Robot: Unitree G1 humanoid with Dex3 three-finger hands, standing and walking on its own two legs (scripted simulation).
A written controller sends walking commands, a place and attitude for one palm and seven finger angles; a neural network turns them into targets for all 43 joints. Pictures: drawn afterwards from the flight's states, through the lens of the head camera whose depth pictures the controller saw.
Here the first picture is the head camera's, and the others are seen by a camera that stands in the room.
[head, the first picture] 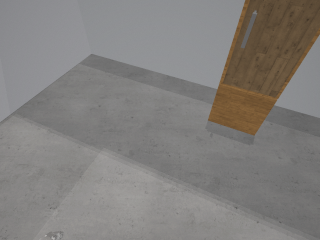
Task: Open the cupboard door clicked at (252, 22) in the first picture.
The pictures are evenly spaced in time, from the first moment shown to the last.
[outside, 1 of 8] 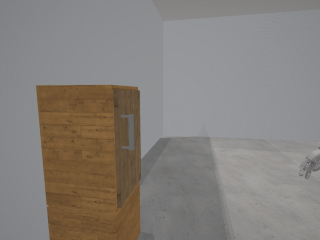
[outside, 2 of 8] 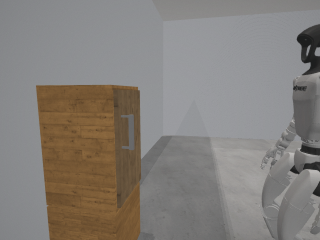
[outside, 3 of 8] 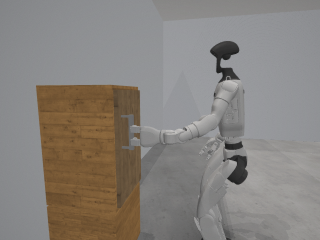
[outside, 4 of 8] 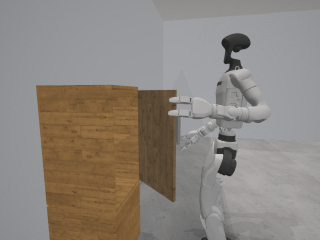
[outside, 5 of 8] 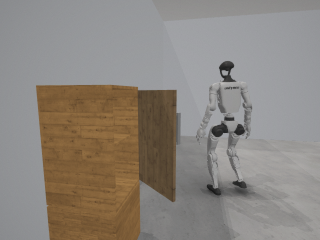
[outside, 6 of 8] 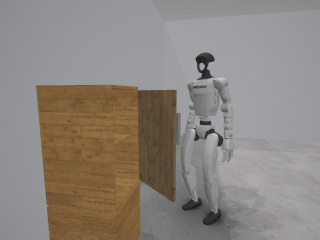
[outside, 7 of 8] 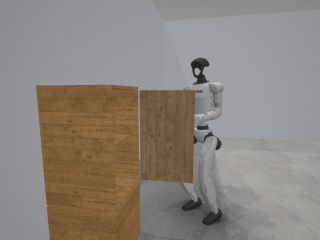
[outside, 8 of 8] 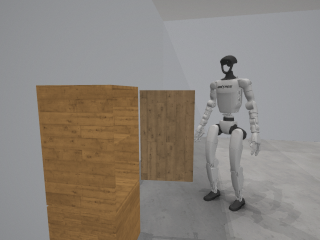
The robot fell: no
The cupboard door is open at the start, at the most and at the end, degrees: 0 97 97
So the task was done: yes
